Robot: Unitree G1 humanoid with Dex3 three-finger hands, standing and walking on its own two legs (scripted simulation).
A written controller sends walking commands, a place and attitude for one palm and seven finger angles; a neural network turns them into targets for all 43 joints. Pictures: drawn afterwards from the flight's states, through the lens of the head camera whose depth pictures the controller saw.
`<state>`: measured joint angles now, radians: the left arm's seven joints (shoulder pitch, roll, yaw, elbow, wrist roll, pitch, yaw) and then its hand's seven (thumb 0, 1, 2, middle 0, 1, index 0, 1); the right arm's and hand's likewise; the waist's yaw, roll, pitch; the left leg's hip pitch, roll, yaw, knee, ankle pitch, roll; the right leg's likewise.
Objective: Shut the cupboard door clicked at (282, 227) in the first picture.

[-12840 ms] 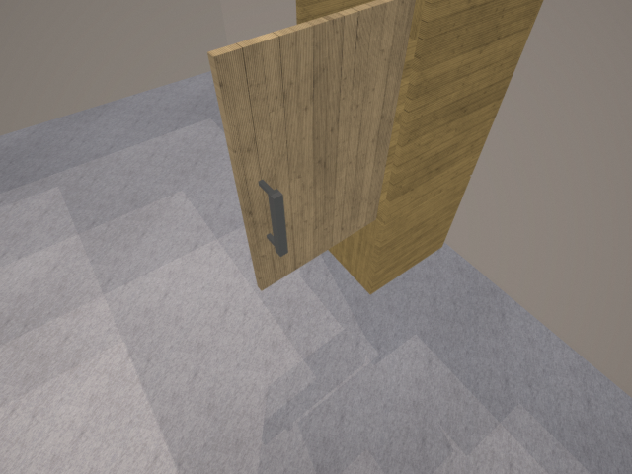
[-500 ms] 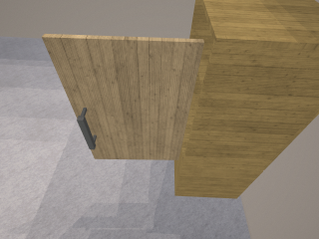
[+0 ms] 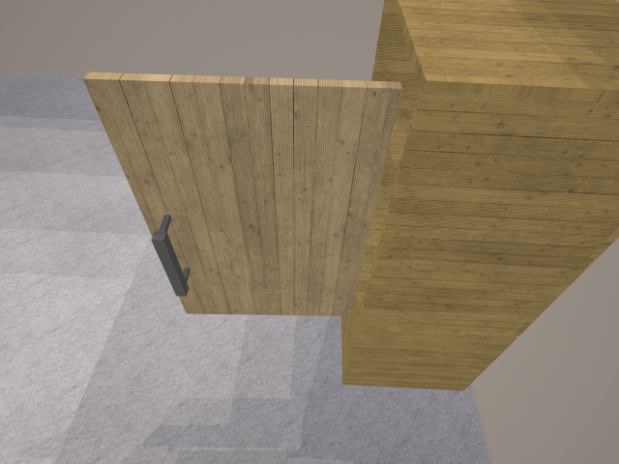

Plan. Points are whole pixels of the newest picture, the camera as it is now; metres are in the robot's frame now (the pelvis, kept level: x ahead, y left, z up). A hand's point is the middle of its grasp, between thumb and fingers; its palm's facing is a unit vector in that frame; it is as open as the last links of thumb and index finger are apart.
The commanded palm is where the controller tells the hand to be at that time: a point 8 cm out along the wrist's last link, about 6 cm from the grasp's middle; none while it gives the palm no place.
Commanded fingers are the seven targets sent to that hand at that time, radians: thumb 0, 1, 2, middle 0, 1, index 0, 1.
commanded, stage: look again from close up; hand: left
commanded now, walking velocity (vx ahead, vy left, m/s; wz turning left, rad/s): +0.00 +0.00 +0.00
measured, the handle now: (174, 257) +0.46 +0.29 -0.09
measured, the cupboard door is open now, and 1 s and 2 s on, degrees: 92 92 92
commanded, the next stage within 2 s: shuffle to correct the standing spot in 0.30 s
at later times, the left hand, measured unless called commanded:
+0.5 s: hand out of the picture -0.01 +0.18 -0.18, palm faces +0.03 -0.98 -0.19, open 7.4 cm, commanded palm none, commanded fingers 0.00 0.90 0.90 -0.20 -0.30 -0.20 -0.30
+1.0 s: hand out of the picture +0.02 +0.21 -0.19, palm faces +0.06 -0.98 -0.19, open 7.4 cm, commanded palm none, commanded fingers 0.00 0.90 0.90 -0.20 -0.30 -0.20 -0.30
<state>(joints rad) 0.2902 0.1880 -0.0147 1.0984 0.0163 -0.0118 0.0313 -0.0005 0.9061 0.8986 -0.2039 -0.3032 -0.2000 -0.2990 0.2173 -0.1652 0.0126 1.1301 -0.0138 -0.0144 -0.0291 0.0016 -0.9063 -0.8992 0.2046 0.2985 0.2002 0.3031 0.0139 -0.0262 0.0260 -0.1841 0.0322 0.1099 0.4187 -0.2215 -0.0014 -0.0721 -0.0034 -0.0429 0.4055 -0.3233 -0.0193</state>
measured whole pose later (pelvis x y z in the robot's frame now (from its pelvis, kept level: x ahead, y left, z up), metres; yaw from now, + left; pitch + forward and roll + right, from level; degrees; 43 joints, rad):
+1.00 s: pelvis +0.02 +0.04 -0.01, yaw +2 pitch -1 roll +2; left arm 0.26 0.17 0.01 1.07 0.02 0.02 0.03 0.00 0.91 0.90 -0.20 -0.30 -0.20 -0.30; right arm 0.24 -0.13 0.00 1.12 -0.02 -0.01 -0.04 0.01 -0.93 -0.90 0.21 0.30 0.20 0.30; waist 0.02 -0.05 0.07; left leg -0.18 -0.04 0.13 0.46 -0.27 0.06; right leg -0.24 -0.07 -0.03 0.54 -0.28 0.01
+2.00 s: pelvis +0.00 +0.02 +0.00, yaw +3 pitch -2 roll +0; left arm 0.24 0.25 -0.01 1.09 0.02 -0.01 0.02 0.00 0.90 0.90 -0.21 -0.30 -0.20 -0.30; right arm 0.21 -0.24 0.00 1.16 -0.01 -0.01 -0.01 0.00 -0.90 -0.90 0.21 0.30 0.20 0.30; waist 0.00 -0.01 0.04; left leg -0.17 0.00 0.08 0.39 -0.19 0.03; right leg -0.17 -0.01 -0.06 0.39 -0.19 -0.01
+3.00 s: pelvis +0.01 +0.06 +0.00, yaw +3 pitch -2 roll +0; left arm 0.24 0.22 -0.01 1.11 0.02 0.00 0.03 0.00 0.91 0.90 -0.20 -0.30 -0.20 -0.30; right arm 0.19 -0.21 -0.01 1.16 -0.01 -0.02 -0.01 0.00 -0.90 -0.90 0.21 0.30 0.20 0.30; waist 0.00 -0.03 0.05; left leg -0.12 -0.06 0.11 0.34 -0.20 0.08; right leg -0.14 -0.07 -0.03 0.37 -0.20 0.05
